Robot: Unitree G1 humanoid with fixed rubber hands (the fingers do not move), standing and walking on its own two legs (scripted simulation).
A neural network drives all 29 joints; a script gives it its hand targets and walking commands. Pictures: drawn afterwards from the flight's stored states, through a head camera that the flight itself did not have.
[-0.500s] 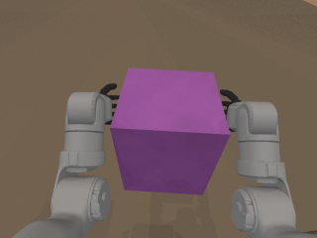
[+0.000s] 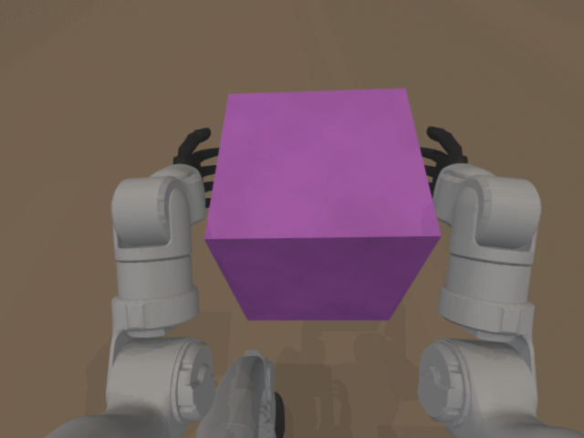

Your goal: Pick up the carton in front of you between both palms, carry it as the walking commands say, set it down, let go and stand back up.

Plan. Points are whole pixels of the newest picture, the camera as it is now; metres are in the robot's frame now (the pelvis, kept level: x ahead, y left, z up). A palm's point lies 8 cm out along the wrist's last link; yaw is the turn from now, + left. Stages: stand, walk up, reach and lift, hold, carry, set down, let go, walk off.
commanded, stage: carry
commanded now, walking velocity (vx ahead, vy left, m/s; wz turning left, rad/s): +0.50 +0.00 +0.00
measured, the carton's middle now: (316, 218) +0.39 +0.01 +0.09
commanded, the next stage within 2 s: none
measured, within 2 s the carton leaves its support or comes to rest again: neither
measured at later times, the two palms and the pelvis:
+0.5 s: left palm out of the picture +0.69 +0.15 +0.29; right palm out of the picture +0.68 -0.15 +0.29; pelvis +0.31 +0.01 +0.09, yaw +0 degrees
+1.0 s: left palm out of the picture +0.93 +0.17 +0.21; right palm out of the picture +0.94 -0.13 +0.21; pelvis +0.59 +0.02 +0.10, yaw +1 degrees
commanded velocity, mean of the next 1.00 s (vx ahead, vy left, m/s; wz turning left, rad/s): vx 0.50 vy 0.00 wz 0.00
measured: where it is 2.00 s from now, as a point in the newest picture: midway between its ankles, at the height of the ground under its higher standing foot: (322, 186)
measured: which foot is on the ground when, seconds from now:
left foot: up 0.00-0.02, down 0.04-0.54, up 0.56-1.00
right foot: down 0.00-0.06, up 0.08-0.52, down 0.54-1.00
